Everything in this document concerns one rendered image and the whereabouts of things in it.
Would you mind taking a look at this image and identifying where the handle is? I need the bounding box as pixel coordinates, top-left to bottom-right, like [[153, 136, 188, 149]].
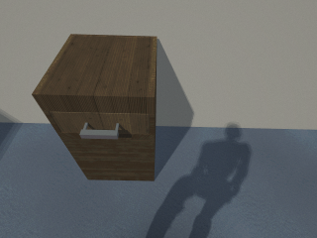
[[79, 122, 119, 140]]

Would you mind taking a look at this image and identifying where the cabinet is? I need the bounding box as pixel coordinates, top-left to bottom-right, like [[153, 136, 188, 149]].
[[32, 34, 158, 181]]

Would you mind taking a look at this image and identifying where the drawer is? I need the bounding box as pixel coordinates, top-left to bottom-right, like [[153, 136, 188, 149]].
[[50, 111, 150, 134]]

